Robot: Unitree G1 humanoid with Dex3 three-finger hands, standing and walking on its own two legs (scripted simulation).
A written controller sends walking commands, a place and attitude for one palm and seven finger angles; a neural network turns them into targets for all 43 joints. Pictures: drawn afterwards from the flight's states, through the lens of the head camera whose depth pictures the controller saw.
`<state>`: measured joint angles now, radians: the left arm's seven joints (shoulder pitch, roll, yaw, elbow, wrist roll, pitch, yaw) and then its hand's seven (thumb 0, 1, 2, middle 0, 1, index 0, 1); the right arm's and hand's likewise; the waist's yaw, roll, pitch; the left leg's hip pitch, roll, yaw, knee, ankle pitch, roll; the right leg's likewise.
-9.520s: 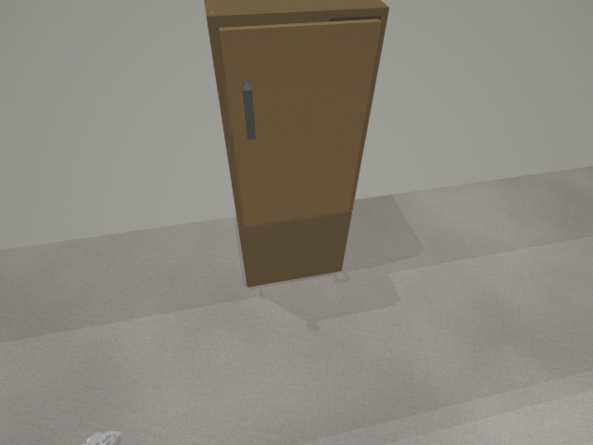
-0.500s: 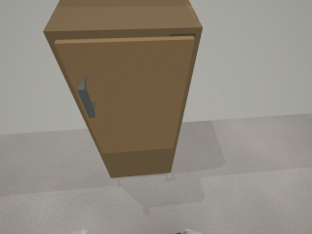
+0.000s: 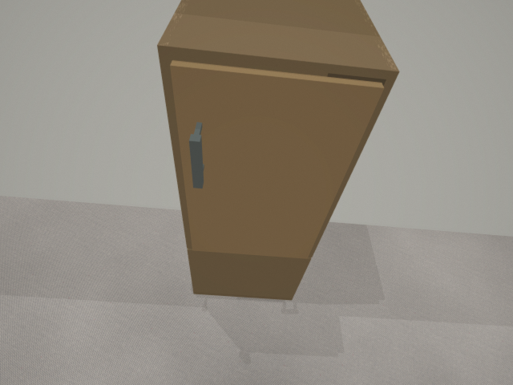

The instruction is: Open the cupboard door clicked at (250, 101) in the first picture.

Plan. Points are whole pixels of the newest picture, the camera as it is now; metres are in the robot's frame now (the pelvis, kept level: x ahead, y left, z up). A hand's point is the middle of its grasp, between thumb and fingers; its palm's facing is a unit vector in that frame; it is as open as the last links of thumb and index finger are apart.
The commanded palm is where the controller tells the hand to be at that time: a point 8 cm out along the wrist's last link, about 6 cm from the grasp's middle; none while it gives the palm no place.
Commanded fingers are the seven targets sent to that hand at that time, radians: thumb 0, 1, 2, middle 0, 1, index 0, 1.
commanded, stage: come to a stop and stand still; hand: left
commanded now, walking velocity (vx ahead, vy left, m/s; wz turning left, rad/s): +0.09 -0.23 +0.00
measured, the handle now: (198, 156) +0.51 +0.16 +0.04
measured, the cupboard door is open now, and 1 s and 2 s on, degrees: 0 0 0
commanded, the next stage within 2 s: look again from close up in 1.44 s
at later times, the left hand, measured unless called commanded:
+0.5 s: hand out of the picture -0.03 +0.15 -0.17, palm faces -0.02 -0.99 -0.16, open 7.3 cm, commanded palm none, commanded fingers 0.00 0.90 0.90 -0.20 -0.30 -0.20 -0.30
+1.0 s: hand out of the picture -0.07 +0.13 -0.18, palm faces +0.10 -0.99 -0.11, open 7.3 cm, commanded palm none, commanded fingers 0.00 0.90 0.90 -0.20 -0.30 -0.20 -0.30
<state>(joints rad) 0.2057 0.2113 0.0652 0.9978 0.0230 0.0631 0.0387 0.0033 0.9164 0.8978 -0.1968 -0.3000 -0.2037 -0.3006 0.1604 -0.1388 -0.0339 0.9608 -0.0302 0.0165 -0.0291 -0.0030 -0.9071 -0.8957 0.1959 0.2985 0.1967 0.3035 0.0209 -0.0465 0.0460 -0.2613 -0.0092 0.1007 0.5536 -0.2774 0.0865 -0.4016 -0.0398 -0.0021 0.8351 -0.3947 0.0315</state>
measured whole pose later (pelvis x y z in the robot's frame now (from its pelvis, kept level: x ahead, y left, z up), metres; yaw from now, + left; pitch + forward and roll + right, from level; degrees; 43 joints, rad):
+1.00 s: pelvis -0.03 -0.01 +0.00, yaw -1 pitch -1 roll +0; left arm 0.36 0.09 0.02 1.13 0.01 0.00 0.04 0.01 0.91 0.90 -0.20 -0.30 -0.20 -0.30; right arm 0.27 -0.13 -0.03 1.13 -0.02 0.01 -0.05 0.01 -0.94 -0.90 0.20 0.30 0.20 0.30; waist 0.04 -0.03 0.02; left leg -0.21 0.05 0.09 0.50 -0.28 -0.01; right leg -0.14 -0.06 -0.07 0.47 -0.31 0.03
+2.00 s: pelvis -0.06 -0.01 +0.00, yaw -1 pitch -1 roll +1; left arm 0.30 0.15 -0.02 1.09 0.01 -0.01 0.03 0.01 0.91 0.90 -0.20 -0.30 -0.20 -0.30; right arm 0.29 -0.17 0.00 1.06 -0.02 0.00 -0.01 0.01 -0.91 -0.90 0.20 0.30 0.20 0.30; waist 0.00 0.01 0.02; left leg -0.25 0.03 0.10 0.50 -0.23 0.00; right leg -0.20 -0.07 -0.07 0.53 -0.30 0.03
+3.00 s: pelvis -0.08 -0.02 -0.06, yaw +0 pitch +11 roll -2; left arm 0.40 0.25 0.30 -0.01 -0.34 -0.29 -0.26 0.01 0.08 0.54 -0.26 -0.83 -0.27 -0.83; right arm 0.30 -0.19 -0.01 0.58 0.03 -0.19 -0.07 0.01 -0.90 -0.90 0.20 0.30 0.20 0.30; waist -0.01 0.03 -0.11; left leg -0.77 0.09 0.03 1.00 -0.42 -0.01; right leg -0.69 -0.05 -0.09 0.98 -0.48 0.01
